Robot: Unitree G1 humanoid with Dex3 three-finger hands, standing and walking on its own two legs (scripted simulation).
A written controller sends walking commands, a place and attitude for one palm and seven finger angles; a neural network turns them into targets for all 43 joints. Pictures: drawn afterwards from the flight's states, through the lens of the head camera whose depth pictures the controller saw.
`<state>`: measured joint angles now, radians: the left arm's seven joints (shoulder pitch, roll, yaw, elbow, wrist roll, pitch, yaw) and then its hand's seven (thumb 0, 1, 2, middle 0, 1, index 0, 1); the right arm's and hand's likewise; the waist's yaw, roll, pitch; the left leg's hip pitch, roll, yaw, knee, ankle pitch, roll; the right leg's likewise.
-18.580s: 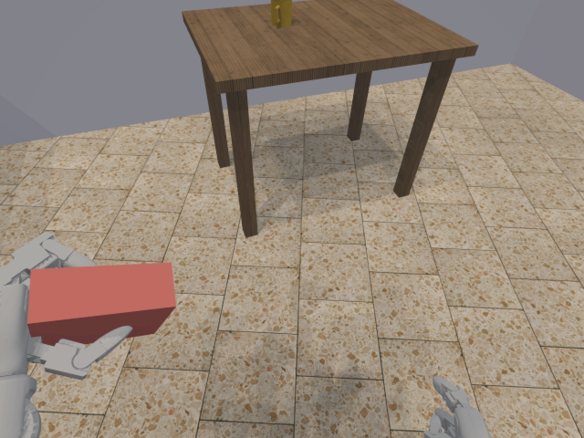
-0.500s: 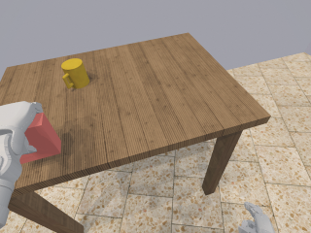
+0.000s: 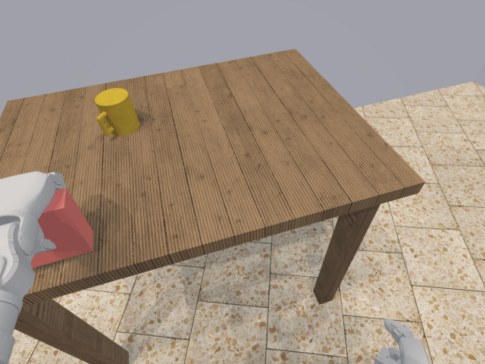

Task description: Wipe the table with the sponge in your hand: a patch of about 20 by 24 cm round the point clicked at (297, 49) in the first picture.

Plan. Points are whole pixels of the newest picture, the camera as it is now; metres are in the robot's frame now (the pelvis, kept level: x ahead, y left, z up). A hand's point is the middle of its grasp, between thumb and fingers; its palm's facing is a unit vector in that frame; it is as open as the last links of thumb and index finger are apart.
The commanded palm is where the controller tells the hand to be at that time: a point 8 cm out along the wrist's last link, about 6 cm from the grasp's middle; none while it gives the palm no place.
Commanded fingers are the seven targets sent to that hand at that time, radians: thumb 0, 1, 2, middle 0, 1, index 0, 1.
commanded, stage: lower the sponge onto the table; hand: left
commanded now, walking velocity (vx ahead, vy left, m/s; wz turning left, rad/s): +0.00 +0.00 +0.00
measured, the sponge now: (49, 237) +0.27 +0.38 +0.05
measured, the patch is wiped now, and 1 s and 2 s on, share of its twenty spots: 0.00 0.05 0.10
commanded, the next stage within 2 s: wipe forward along the first lane in 0.46 s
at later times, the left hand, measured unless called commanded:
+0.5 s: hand (55, 217) +0.29 +0.37 +0.08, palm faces -0.09 +0.00 -1.00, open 9.4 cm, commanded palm +0.28 +0.36 +0.14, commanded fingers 0.00 0.10 1.30 -1.20 -1.60 -1.20 -1.60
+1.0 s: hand (56, 202) +0.32 +0.39 +0.08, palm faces -0.15 +0.02 -0.99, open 9.4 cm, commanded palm +0.32 +0.39 +0.12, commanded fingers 0.00 0.10 1.30 -1.20 -1.60 -1.20 -1.60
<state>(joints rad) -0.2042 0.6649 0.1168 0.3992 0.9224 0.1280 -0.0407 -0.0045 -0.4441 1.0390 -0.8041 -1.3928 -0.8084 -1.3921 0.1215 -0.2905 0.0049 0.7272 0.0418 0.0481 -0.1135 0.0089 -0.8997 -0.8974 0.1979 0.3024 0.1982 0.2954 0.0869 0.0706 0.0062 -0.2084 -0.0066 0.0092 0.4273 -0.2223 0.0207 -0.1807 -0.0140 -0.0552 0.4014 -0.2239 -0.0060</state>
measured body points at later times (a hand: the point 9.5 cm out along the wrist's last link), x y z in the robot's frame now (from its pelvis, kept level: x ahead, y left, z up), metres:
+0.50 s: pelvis +0.00 +0.00 +0.00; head +0.01 -0.03 +0.45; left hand +0.29 +0.36 +0.14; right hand +0.18 -0.25 -0.12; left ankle +0.00 +0.11 -0.74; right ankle -0.01 -0.12 -0.74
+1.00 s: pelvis -0.01 -0.01 -0.01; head +0.02 -0.03 +0.44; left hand +0.33 +0.38 +0.13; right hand +0.12 -0.29 -0.13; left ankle +0.00 +0.11 -0.74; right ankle -0.01 -0.12 -0.74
